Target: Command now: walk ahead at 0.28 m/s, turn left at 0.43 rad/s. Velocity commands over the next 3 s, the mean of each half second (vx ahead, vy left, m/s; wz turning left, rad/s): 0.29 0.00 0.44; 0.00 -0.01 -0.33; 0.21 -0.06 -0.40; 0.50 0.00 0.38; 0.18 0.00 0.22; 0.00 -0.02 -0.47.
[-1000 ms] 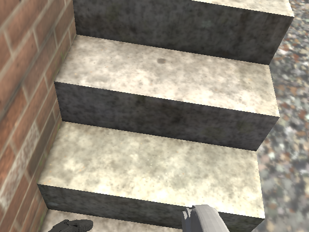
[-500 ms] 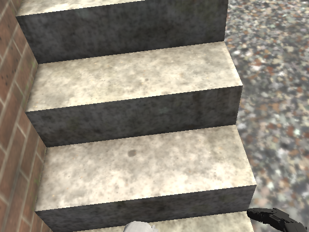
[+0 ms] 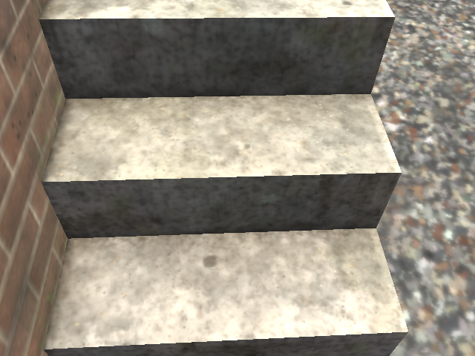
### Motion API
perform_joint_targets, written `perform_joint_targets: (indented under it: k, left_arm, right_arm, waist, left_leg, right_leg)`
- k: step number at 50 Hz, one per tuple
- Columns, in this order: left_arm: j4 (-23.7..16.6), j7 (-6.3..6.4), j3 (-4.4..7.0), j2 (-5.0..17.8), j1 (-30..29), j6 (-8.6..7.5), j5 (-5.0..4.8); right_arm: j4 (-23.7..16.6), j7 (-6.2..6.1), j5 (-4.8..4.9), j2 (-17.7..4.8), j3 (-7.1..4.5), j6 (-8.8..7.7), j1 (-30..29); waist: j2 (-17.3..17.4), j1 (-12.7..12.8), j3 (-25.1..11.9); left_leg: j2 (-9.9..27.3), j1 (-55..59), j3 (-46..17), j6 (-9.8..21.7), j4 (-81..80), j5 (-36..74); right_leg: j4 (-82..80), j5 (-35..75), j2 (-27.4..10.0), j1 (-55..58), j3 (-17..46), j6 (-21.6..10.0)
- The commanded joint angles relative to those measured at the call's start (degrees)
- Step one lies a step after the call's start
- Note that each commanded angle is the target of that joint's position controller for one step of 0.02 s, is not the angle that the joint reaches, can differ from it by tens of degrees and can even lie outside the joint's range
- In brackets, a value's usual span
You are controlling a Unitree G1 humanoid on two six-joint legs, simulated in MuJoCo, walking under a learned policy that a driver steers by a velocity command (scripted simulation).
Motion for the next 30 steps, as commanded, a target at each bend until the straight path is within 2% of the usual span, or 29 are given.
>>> perform_joint_targets:
  k: [1, 3, 4, 5, 6, 7, 8, 9, 10, 11, 12, 13, 14, 15, 16, 17, 18, 19, 20, 21, 22, 23, 24, 25, 26, 27, 28, 29, 30]
  left_arm:
    - [-0.59, -1.01, 1.37, 3.38, 2.88, -3.08, -0.71]
    - [0.33, -1.30, 2.11, 5.87, 5.59, -4.03, -0.19]
    - [0.39, -0.76, 2.55, 7.60, 5.77, -3.92, 0.45]
    - [0.99, 0.01, 3.14, 8.79, 8.29, -3.73, 0.59]
    - [1.94, 0.98, 3.09, 9.32, 11.52, -3.88, 1.01]
    - [2.14, 1.66, 2.01, 10.22, 12.76, -4.86, 2.09]
    - [3.49, 2.37, 1.39, 9.48, 13.85, -5.75, 1.64]
    - [4.97, 2.71, 0.38, 7.84, 16.43, -5.94, 1.55]
    - [6.00, 2.50, -0.41, 6.12, 17.63, -6.29, 2.34]
    - [6.91, 2.25, -1.31, 3.13, 18.12, -5.86, 3.11]
    - [7.21, 2.05, -1.82, 2.70, 16.20, -5.59, 3.09]
    - [7.46, 2.24, -2.11, 3.14, 13.49, -4.95, 2.84]
    - [6.78, 3.21, -2.34, 5.12, 7.97, -4.93, 2.11]
    - [6.63, 3.78, -2.05, 7.28, 7.54, -4.43, 0.45]
    - [5.69, 3.82, -1.83, 9.58, 5.66, -4.30, 0.43]
    - [6.49, 3.93, 0.33, 19.47, 12.27, -4.24, -0.72]
    - [6.13, 2.74, 0.51, 21.03, 14.08, -4.73, 0.33]
    - [5.13, 1.97, 1.31, 22.66, 9.70, -2.97, 0.25]
    - [2.73, 0.31, -0.34, 16.49, 5.64, -3.70, 0.50]
    - [7.83, -1.97, -1.13, 10.67, 11.49, -4.44, -0.72]
    - [12.79, -2.93, -0.84, 7.11, 20.95, -4.22, -3.12]
    - [12.37, -1.81, -1.13, 2.86, 17.52, -2.07, -3.05]
    - [11.30, -0.63, -1.61, 0.97, 16.72, -0.61, -0.91]
    - [9.77, 0.26, -0.95, 2.92, 14.18, 0.74, 0.66]
    - [9.38, 0.45, -0.04, 6.30, 12.44, 2.00, 0.41]
    - [6.62, 0.98, 0.07, 7.88, 8.59, 1.93, 0.99]
    - [3.60, 2.28, -0.13, 8.21, 3.46, 1.47, 1.57]
    - [3.48, 2.91, -0.24, 7.10, 3.28, 1.54, 1.59]
    - [2.18, 3.75, -0.61, 5.51, 4.46, 1.84, 2.02]
  right_arm:
    - [-5.84, -1.03, -0.60, -7.41, -1.62, 0.13, -4.91]
    - [-7.91, -1.05, 0.20, -5.02, -0.49, -0.71, -8.00]
    - [-8.24, -0.84, 0.80, -2.97, 0.22, -1.59, -7.22]
    - [-8.82, -0.45, 0.42, -2.92, 0.81, -2.31, -8.58]
    - [-9.12, -0.11, 0.34, -4.45, 0.34, -2.66, -9.05]
    - [-10.55, -0.41, 1.26, -4.66, -0.06, -2.21, -7.81]
    - [-13.19, -0.55, 1.82, -1.70, 1.11, -1.80, -11.19]
    - [-16.38, -0.09, 2.28, 1.04, 2.62, -2.04, -15.41]
    - [-18.76, 1.58, 2.72, 1.91, 3.85, -3.24, -19.51]
    - [-20.58, 3.02, 2.93, 2.89, 5.00, -4.12, -24.19]
    - [-23.52, 3.62, 2.11, 3.33, 5.99, -4.42, -27.44]
    - [-25.74, 4.47, 1.30, 6.09, 7.61, -4.45, -29.16]
    - [-28.81, 5.45, 1.01, 5.42, 8.14, -4.35, -29.56]
    - [-30.33, 6.54, 1.10, 5.54, 9.08, -4.24, -29.33]
    - [-28.43, 7.34, 0.20, 5.67, 9.55, -4.16, -26.84]
    - [-27.54, 6.76, 0.89, 2.66, 8.42, -4.36, -25.64]
    - [-22.16, 6.20, 1.42, -2.86, 5.26, -3.27, -17.87]
    - [-17.65, 5.24, 0.18, -8.02, 1.99, -3.26, -7.47]
    - [-11.84, 4.92, -2.39, -20.37, -1.34, -4.38, 8.43]
    - [-7.02, 4.06, -6.51, -25.67, -1.98, -4.12, 14.97]
    - [-6.37, 5.02, -6.96, -16.33, -0.16, -5.09, 8.65]
    - [-5.93, 6.32, -5.44, -10.57, -0.10, -3.96, -3.60]
    - [-4.85, 6.94, -3.57, -6.54, 0.59, -3.42, -11.45]
    - [-3.77, 6.08, -3.09, -5.35, 0.89, -2.82, -15.64]
    - [-2.13, 4.51, -3.25, -6.51, 0.13, -2.16, -16.81]
    - [-2.55, 2.83, -3.38, -7.53, -0.49, -1.93, -16.98]
    - [-3.13, 1.81, -3.69, -8.60, -0.52, -1.68, -13.89]
    - [-3.29, 1.14, -4.23, -7.59, -0.47, -1.26, -12.01]
    - [-4.11, 0.48, -3.93, -8.07, -0.72, -0.78, -9.85]
  waist:
    - [4.70, 3.03, 0.39]
    - [-5.33, 4.75, -0.33]
    - [-12.03, 4.57, -0.88]
    - [-14.67, 6.72, -0.87]
    - [-12.00, 7.61, -0.16]
    - [-12.73, 6.27, -1.07]
    - [-11.78, 6.76, 0.29]
    - [-8.13, 7.32, 1.20]
    - [-0.91, 6.54, 4.98]
    - [2.10, 7.30, 7.70]
    - [2.89, 6.36, 8.65]
    - [2.30, 4.61, 9.10]
    - [1.75, 0.33, 10.95]
    - [2.10, -2.39, 9.82]
    - [3.04, -3.78, 6.00]
    - [-1.20, -3.74, -3.44]
    - [-1.66, -5.76, -13.63]
    - [-7.57, -11.64, -17.70]
    - [5.29, -15.58, -26.36]
    - [22.54, -12.59, -38.65]
    - [11.94, -6.31, -39.56]
    - [2.78, -1.01, -27.65]
    - [1.01, 1.62, -15.78]
    - [3.46, 3.37, -9.39]
    - [4.54, 4.23, -4.30]
    - [3.32, 3.63, -2.51]
    - [5.74, 2.40, -2.25]
    - [6.73, 1.82, -2.35]
    - [9.17, 2.70, -1.23]
  left_leg:
    - [7.42, -6.15, -13.11, 7.50, -5.39, -12.38]
    - [1.45, -19.41, -3.49, 4.49, 8.87, -4.11]
    - [-0.22, -26.47, 1.82, 2.58, 18.90, -3.41]
    - [1.46, -31.48, 3.37, 0.59, 32.78, -15.97]
    - [2.69, -39.48, 3.38, -2.49, 56.42, -25.67]
    - [5.45, -49.69, -1.79, -4.98, 84.05, -30.78]
    - [6.27, -62.71, -7.98, -5.39, 104.39, -35.12]
    - [6.34, -73.05, -9.50, -4.04, 113.32, -34.94]
    - [8.29, -78.99, -8.68, -2.20, 108.02, -32.10]
    - [8.79, -81.02, -6.95, -1.27, 105.48, -30.05]
    - [9.97, -77.29, -2.54, -1.33, 99.30, -28.76]
    - [10.26, -72.79, 0.50, -1.41, 98.35, -26.21]
    - [12.11, -61.79, 2.64, -1.63, 86.65, -22.03]
    - [13.83, -47.39, 8.25, -1.05, 72.23, -13.45]
    - [12.13, -26.19, 11.78, 0.41, 62.80, -2.35]
    - [4.16, -11.79, 17.26, 1.90, 53.05, -18.20]
    - [-0.88, -0.85, 20.98, 3.59, 50.79, -18.90]
    - [-2.17, -2.70, 13.30, 6.36, 36.72, -16.56]
    - [14.98, 10.86, -14.74, 15.98, 25.09, 31.29]
    - [26.23, 19.63, -39.32, 23.60, 3.92, 71.56]
    - [26.19, 11.84, -33.84, 17.97, 6.88, 48.97]
    - [25.54, -0.16, -25.00, 13.14, 7.18, 22.68]
    - [25.12, -6.56, -17.81, 10.24, 10.75, 20.48]
    - [23.20, -11.69, -13.13, 7.52, 8.80, 15.34]
    - [22.44, -17.51, -10.04, 5.53, 7.42, 8.50]
    - [22.76, -18.65, -8.32, 5.09, 6.67, 7.54]
    - [24.56, -14.53, -5.62, 5.04, 5.50, 17.07]
    - [24.59, -12.60, -2.38, 4.91, 4.38, 21.66]
    - [25.10, -12.31, 0.00, 5.04, 2.76, 23.00]
  right_leg:
    - [-2.82, -1.85, 0.35, 0.66, -1.97, -2.91]
    - [-4.71, 1.63, -4.82, 10.19, 3.39, -5.85]
    - [-6.94, 7.06, -11.08, 14.67, 9.66, -9.68]
    - [-9.89, 15.08, -19.28, 15.67, 17.14, -15.36]
    - [-10.40, 25.17, -25.17, 18.49, 21.54, -20.33]
    - [-8.95, 27.43, -29.25, 21.74, 23.97, -22.05]
    - [-8.76, 24.35, -30.36, 25.22, 21.89, -19.76]
    - [-8.56, 21.41, -28.66, 30.66, 17.34, -16.51]
    - [-10.89, 16.06, -25.93, 31.81, 11.62, -13.34]
    - [-12.99, 14.60, -23.41, 28.83, 7.40, -11.27]
    - [-16.25, 15.43, -20.86, 21.82, 2.34, -9.05]
    - [-18.83, 17.35, -19.40, 13.20, -1.46, -8.15]
    - [-21.94, 20.67, -15.80, -0.23, -8.13, -6.71]
    - [-25.85, 17.74, -11.96, -14.69, -11.85, -7.27]
    - [-28.30, 25.82, -10.66, -25.35, -14.12, -9.72]
    - [-24.10, 53.65, -10.66, -22.09, -12.21, -12.11]
    - [-12.42, 85.50, -12.76, -13.12, -12.87, -13.40]
    - [6.85, 113.25, -12.03, -0.01, -10.56, -9.21]
    - [37.67, 87.39, -3.17, -10.35, -8.87, -0.68]
    - [67.83, -4.48, 11.63, -15.42, 1.07, 5.05]
    - [78.42, -3.24, 8.86, -17.97, 18.07, 4.11]
    - [77.09, 3.38, 5.89, -22.46, 14.78, 3.20]
    - [75.55, 6.21, 3.74, -26.58, 13.38, 3.19]
    - [74.69, 8.23, 2.74, -27.12, 13.47, 3.97]
    - [75.71, 7.20, 3.38, -26.97, 12.01, 4.79]
    - [76.77, 10.00, 5.46, -28.34, 11.33, 4.88]
    - [78.87, 10.70, 7.14, -32.86, 10.89, 5.68]
    - [77.93, 10.26, 6.99, -33.84, 11.09, 5.63]
    - [78.50, 9.40, 8.36, -34.54, 11.11, 5.99]
Next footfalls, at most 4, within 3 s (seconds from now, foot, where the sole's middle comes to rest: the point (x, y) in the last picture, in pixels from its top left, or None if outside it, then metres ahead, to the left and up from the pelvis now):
0.38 left None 0.21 0.22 -0.58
1.06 right None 0.24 -0.10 -0.58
1.58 left None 0.25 0.09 -0.58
2.14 left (136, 301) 0.47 0.23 -0.39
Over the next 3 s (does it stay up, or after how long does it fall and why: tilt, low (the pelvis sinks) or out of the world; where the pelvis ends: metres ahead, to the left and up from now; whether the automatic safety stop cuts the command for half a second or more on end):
stays up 0.37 0.02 0.36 its command is cut before an obstacle after 0.4 s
